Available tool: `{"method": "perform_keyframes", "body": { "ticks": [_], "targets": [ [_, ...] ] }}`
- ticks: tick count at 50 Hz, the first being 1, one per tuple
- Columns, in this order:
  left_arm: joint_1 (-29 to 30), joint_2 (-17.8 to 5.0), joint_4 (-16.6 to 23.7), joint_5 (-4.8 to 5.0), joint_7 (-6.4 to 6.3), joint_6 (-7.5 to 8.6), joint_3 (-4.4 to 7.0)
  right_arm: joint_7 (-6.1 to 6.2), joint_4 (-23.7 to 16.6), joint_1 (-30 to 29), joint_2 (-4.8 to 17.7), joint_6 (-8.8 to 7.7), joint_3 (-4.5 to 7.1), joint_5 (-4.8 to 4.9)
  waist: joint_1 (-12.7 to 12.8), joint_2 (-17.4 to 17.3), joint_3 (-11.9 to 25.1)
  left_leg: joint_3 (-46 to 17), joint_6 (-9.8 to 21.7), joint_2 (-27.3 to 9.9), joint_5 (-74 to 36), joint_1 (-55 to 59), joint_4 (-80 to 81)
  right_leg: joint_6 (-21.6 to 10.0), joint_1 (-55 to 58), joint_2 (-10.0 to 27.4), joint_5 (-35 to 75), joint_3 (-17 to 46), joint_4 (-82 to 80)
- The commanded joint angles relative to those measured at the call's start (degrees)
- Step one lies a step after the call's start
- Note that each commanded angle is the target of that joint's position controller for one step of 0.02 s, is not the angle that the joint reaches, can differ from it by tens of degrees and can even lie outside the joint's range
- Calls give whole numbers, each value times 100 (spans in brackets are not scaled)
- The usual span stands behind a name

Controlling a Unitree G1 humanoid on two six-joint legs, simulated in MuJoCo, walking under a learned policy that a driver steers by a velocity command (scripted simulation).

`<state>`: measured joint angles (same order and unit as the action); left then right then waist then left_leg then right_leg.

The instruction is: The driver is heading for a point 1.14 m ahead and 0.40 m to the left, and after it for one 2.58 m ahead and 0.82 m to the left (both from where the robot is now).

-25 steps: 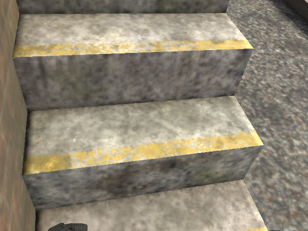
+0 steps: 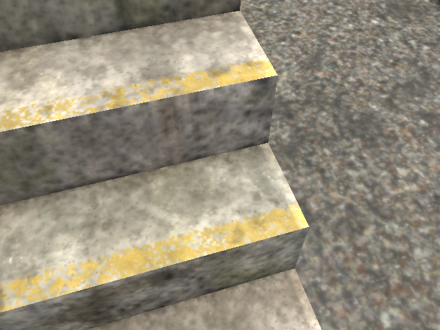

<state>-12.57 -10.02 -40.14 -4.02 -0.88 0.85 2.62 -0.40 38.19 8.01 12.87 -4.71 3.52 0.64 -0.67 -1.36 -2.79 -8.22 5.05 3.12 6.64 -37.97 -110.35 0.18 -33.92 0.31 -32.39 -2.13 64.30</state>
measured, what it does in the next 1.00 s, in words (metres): climbs, turning left: left foot 0.20 m higher, then right foot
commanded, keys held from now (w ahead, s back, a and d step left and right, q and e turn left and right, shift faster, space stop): w+q+shift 0.64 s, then w+shift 0.22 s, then w+e+shift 0.14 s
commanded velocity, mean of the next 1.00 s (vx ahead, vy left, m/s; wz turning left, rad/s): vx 0.47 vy -0.21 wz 0.68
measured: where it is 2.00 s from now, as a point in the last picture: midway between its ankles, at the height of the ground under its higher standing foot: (70, 134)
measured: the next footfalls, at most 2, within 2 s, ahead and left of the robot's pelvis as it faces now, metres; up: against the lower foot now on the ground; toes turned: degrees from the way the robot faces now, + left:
left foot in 0.32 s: +0.23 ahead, +0.06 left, +0.20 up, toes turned +17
right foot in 0.64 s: +0.34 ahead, -0.09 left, +0.21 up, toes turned +35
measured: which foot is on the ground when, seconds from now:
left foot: up 0.00-0.30, down 0.32-0.64, up 0.66-0.98, down 1.00-1.00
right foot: down 0.00-0.30, up 0.32-0.62, down 0.64-0.96, up 0.98-1.00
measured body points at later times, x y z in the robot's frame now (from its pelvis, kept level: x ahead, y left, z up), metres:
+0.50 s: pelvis +0.18 -0.01 +0.18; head +0.20 +0.00 +0.63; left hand +0.42 +0.24 +0.18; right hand +0.32 -0.25 +0.05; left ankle +0.19 +0.05 -0.46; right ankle +0.20 -0.16 -0.31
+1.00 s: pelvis +0.30 +0.07 +0.26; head +0.30 +0.10 +0.71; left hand +0.14 +0.25 +0.12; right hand +0.64 +0.03 +0.21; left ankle +0.28 +0.15 -0.46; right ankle +0.31 -0.12 -0.40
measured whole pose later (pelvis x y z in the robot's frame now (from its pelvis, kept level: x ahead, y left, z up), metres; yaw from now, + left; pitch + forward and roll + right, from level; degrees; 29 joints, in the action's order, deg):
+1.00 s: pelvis +0.30 +0.07 +0.26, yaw +40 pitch +2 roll -3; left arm -29.0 -11.6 -40.7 -1.6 2.7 5.7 3.0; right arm 4.8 34.3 4.5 15.9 -0.1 3.3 -1.4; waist 6.2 0.2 0.6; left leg 4.8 -1.0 -2.4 17.7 -25.3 -42.7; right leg -9.5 -17.9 -3.4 -24.2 3.7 57.0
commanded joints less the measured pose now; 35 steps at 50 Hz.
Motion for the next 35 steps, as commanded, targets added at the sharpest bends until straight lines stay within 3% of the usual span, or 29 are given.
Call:
{"method": "perform_keyframes", "body": {
  "ticks": [1, 3, 4, 5, 6, 7, 8, 9, 10, 11, 12, 14, 15, 16, 17, 18, 19, 21, 22, 25, 26, 27, 29, 30, 31, 32, 33, 34, 35],
  "targets": [
    [-882, -26, -429, -11, 96, 382, 24, 80, -836, -153, -591, 73, -304, -105, 0, 919, 495, -120, 202, 251, 1404, -2634, -2360, -474, 2286, 1220, 2548, 1655, -3121],
    [-739, -274, -488, -13, 14, 560, 51, -21, -838, -102, -225, 272, -188, -6, -214, 620, -38, -341, 230, 333, 1384, -2919, -2253, -418, 1987, 1558, 2479, 1316, -3892],
    [-671, -432, -670, -76, -6, 628, 98, 40, -918, -461, -311, 424, -146, 74, -223, 738, -160, 42, 234, 664, 1508, -3310, -3732, -599, 1899, 1776, 2905, 1189, -4357],
    [-185, -712, -236, 287, -4, 612, 62, 175, -902, -86, 217, 563, 24, -199, -277, 866, -526, 540, -73, 701, 2814, -3526, -3342, -1019, 2044, 1572, 4410, 530, -4673],
    [170, -789, 102, 402, 42, 459, 55, 438, -732, 14, 654, 767, 232, -323, -220, 1065, -675, 1209, -275, 895, 3875, -3256, -2954, -1294, 2215, 1464, 6649, -226, -5014],
    [-235, -816, -430, 374, -137, 544, 58, 439, -1122, -564, 413, 799, 124, -325, -169, 332, -880, 1198, -422, 704, 3841, -3083, -3220, -928, 1920, 1360, 7254, -229, -5459],
    [-525, -1221, -432, 219, -220, 616, 132, 530, -1354, -331, 302, 986, 87, -225, -521, -199, -918, 963, -514, 499, 3704, -3061, -2850, -527, 2192, 1821, 8272, -395, -5315],
    [-617, -1320, -477, 118, -243, 550, 189, 570, -1482, -376, 53, 1165, 0, -152, -697, -325, -538, 1329, -467, 371, 3269, -3165, -2263, -370, 2815, 1673, 7975, -671, -5143],
    [-435, -1418, -308, 148, -259, 518, 220, 567, -1418, -228, 137, 1267, 21, -29, -737, -170, -277, 1455, -463, 373, 3013, -2893, -1611, -383, 3007, 1488, 7757, -885, -5178],
    [147, -1639, -66, 135, -296, 449, 259, 472, -1288, 462, 202, 1349, 21, 31, -1180, 557, 307, 1182, -274, 252, 2671, -1797, -702, -180, 3059, 1206, 8054, -1252, -5054],
    [994, -1813, 266, 337, -307, 387, 274, 398, -1100, 959, 376, 1414, 19, 45, -1668, 675, 859, 1277, 55, 330, 2211, 189, 1763, -105, 2461, 776, 9319, -1594, -4723],
    [1330, -2041, 556, 487, -260, 410, 358, 286, -769, 1791, 829, 1399, 273, 94, -1772, 1207, 1927, 1111, 295, 289, 1824, 2473, 3217, -375, 2626, 1374, 10734, -914, -3323],
    [1357, -1537, 665, 591, -172, 381, 272, 295, -506, 1935, 878, 1294, 358, 207, -1496, 1129, 2097, 1337, 373, 572, 1944, 2792, 3913, -549, 2697, 1273, 9934, -882, -2326],
    [1472, -1086, 754, 681, -43, 266, 207, 301, -451, 1562, 765, 1238, 412, 109, -1391, 314, 1254, 520, 920, 453, 1412, 2247, 5870, -291, 2204, 526, 5552, -738, -101],
    [1288, -452, 1126, 701, 200, 190, 4, 288, -397, 590, 730, 1194, 299, -22, -452, -1212, 165, -1971, 1669, 566, -2148, 1371, 6306, 364, 186, -879, 1292, 197, 2831],
    [540, -252, 1288, 287, 331, 87, -76, 331, -759, -91, 369, 1070, 63, -24, 257, -1049, 405, -4019, 1917, 51, -1899, 918, 7193, 654, -708, -1204, 1389, 845, 4396],
    [457, 95, 1395, 91, 360, 26, -209, 464, -755, -468, 276, 1005, 27, -28, 524, -799, 410, -4536, 1839, -140, -508, 512, 7242, 531, -1017, -1070, 2120, 973, 4969],
    [631, 16, 1292, -69, 254, 115, -261, 652, -579, -256, 220, 796, 36, -109, 469, 326, 254, -3701, 1598, 17, -979, 390, 6506, 300, -1545, -903, 2519, 1152, 4796],
    [478, -223, 1322, -99, 272, 130, -252, 716, -603, -666, 376, 796, 54, -303, 657, 408, 488, -2473, 1321, 280, -566, 279, 6262, 501, -1295, -721, 2910, 1148, 4854],
    [489, -837, 1457, -11, 65, -62, -103, 722, -666, -652, 573, 554, 62, -246, 655, 468, 728, -2127, 1124, -87, -901, 39, 6278, 744, -818, -577, 2599, 1305, 4551],
    [645, -942, 1328, 95, 142, -96, -138, 602, -881, -1201, 799, 426, 133, -517, 685, 521, 1186, -2340, 1021, -372, 2073, -1158, 7070, 508, -185, -646, 1735, 1263, 4464],
    [1111, -906, 1571, -18, 184, -142, -146, 554, -829, -1039, 622, 336, 139, -490, 453, 597, 616, -2321, 827, -322, 2321, -1321, 6968, 378, -327, -486, 1426, 1265, 3937],
    [1493, -316, 1779, 141, 251, -59, -396, 664, -691, -378, 256, 337, 117, -539, 152, 597, 571, -2143, 484, -455, 1592, -149, 6747, 27, -940, -134, -53, 1520, 1594],
    [1092, 32, 1722, 404, 228, -75, -559, 702, -623, -7, 225, 502, 161, -605, 191, 456, 901, -825, -60, 33, 1073, 690, 7364, -118, -16, -447, -1744, 221, -1725],
    [910, 211, 1614, 444, 325, -93, -517, 771, -247, 535, 313, 758, 349, -532, 305, 791, 1123, -9, -257, 724, 2074, 447, 5878, -461, 1423, -561, -255, -624, -2989],
    [838, 633, 1216, 274, 410, -63, -495, 767, 70, 1107, 361, 858, 332, -374, 206, 1235, 1278, 236, -84, 680, 2882, -83, 4859, -683, 2612, -895, 1450, -1019, -2761],
    [-97, 467, 1170, 125, 487, 60, -371, 687, -120, 51, 421, 751, 330, -295, 1170, 1115, 1121, 238, -276, 992, 2758, -1527, 2486, -1429, 3402, -423, 820, 1099, -2301],
    [1275, -603, 1673, -222, 434, 179, -151, 762, -549, 102, 85, 672, 233, -50, 431, 2534, 918, 166, -566, 831, 2248, -2370, 1376, -2276, 2292, 1509, -1089, 5445, -4549],
    [1605, -503, 1997, -100, 293, 247, -105, 782, -369, 436, 253, 614, 243, -179, 297, 1641, 877, -172, -609, 372, 1504, -1958, 975, -2308, 2062, 1812, -2126, 5948, -4918]
  ]
}}
Velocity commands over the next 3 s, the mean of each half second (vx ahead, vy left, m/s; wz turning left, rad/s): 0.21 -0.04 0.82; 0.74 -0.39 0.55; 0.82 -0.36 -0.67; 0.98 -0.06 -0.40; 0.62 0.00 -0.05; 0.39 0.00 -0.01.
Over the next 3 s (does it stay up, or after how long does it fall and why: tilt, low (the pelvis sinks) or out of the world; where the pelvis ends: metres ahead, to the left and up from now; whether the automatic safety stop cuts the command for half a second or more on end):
stays up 0.96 0.42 0.92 its command is cut before an obstacle after 0.1 s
